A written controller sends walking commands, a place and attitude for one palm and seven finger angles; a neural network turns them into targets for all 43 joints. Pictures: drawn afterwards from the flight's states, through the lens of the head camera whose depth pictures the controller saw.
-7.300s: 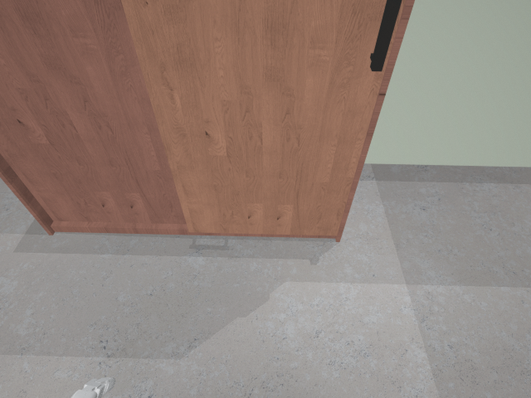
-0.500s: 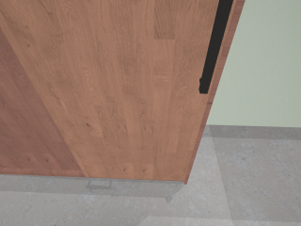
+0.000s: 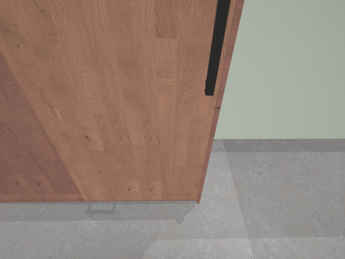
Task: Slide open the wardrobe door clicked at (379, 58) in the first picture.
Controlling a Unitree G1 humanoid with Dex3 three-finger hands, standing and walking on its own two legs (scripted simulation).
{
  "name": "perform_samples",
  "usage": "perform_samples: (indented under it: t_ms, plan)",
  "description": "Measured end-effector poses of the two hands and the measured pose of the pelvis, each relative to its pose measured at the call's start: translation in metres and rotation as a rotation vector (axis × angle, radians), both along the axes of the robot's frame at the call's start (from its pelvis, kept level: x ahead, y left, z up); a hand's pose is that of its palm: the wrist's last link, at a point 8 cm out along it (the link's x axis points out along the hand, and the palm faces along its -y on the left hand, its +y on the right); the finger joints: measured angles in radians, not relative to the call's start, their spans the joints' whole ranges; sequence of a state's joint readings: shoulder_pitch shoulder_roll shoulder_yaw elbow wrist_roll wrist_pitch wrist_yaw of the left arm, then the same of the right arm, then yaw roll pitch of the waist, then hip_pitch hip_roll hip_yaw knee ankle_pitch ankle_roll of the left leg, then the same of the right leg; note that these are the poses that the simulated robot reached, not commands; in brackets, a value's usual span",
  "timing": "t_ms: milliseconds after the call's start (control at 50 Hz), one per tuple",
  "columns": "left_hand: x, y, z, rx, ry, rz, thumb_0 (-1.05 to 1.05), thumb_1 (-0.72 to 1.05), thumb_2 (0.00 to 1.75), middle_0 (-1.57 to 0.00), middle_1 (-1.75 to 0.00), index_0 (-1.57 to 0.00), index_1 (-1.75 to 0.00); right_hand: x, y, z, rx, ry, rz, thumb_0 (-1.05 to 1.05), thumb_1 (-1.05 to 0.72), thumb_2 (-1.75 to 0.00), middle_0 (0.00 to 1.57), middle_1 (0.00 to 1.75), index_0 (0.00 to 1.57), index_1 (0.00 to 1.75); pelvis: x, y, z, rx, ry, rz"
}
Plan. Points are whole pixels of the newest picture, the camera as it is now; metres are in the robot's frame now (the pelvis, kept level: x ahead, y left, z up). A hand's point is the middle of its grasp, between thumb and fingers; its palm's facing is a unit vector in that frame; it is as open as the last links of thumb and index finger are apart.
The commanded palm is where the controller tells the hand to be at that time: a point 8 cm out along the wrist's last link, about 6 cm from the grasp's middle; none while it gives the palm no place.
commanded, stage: come to a stop and stand still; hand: right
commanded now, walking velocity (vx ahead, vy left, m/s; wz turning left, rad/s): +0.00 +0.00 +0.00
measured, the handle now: (215, 44) +0.61 -0.09 +0.25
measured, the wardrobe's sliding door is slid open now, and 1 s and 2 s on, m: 0.00 0.00 0.00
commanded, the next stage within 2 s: look again from close up in 1.64 s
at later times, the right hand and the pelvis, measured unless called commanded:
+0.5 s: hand out of the picture -0.07 -0.21 -0.16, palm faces +0.05 +0.98 -0.19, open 7.4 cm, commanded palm none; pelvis -0.11 -0.02 +0.01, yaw +2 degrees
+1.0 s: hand out of the picture -0.13 -0.15 -0.17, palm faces +0.00 +1.00 -0.08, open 7.4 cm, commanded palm none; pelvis -0.08 -0.02 +0.01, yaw +4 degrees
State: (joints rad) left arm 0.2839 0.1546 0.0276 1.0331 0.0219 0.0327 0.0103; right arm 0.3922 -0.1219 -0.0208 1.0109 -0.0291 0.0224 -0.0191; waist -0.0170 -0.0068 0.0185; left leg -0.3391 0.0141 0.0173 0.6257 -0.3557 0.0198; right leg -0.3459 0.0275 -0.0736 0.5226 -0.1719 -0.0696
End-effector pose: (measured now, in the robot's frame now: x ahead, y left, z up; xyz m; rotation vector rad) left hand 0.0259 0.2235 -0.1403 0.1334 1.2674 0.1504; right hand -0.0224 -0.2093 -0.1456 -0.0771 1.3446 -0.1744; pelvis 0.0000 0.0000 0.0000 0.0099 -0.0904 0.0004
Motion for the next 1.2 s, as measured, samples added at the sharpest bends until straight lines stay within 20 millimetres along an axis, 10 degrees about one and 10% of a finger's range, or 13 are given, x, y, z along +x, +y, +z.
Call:
perform_samples:
  t_ms: [180, 440, 700, 820, 960, 1200]
  plan:
    - [0.007, 0.011, 0.013, 0.017, -0.114, -0.023, 0.01, 0.92, 0.9, -0.2, -0.3, -0.2, -0.3, -0.076, 0.001, -0.004, -0.013, 0.082, -0.072, 0.01, -0.91, -0.9, 0.2, 0.3, 0.2, 0.3, -0.038, -0.001, 0.0, -0.025, 0.008, -0.021]
    - [-0.155, -0.028, 0.008, 0.013, 0.089, 0.073, 0.01, 0.91, 0.9, -0.19, -0.3, -0.19, -0.3, -0.054, -0.045, 0.005, -0.031, -0.095, 0.032, 0.01, -0.91, -0.9, 0.2, 0.3, 0.2, 0.3, -0.099, -0.024, 0.005, -0.023, 0.016, 0.03]
    - [-0.23, -0.019, 0.007, -0.047, 0.221, 0.159, 0.01, 0.91, 0.9, -0.2, -0.3, -0.2, -0.3, -0.074, -0.024, 0.024, -0.064, -0.034, 0.12, 0.0, -0.91, -0.9, 0.2, 0.3, 0.2, 0.3, -0.122, -0.002, 0.012, -0.015, 0.085, 0.056]
    - [-0.202, 0.005, 0.019, -0.014, 0.211, 0.13, 0.01, 0.91, 0.9, -0.19, -0.3, -0.19, -0.3, -0.102, 0.001, 0.021, -0.001, 0.027, 0.072, 0.0, -0.91, -0.9, 0.2, 0.3, 0.2, 0.3, -0.11, 0.001, 0.018, -0.009, 0.082, 0.05]
    - [-0.122, 0.005, 0.023, 0.041, 0.109, 0.077, 0.01, 0.91, 0.9, -0.19, -0.3, -0.19, -0.3, -0.113, 0.012, 0.01, 0.075, 0.147, 0.06, 0.01, -0.9, -0.9, 0.2, 0.3, 0.2, 0.3, -0.087, -0.011, 0.014, -0.004, 0.086, 0.058]
    - [-0.028, -0.042, 0.009, -0.001, -0.109, 0.03, 0.0, 0.91, 0.9, -0.19, -0.3, -0.2, -0.3, -0.047, -0.04, -0.001, -0.023, 0.075, 0.108, 0.01, -0.91, -0.9, 0.2, 0.3, 0.2, 0.3, -0.082, -0.031, 0.001, -0.029, 0.074, 0.096]
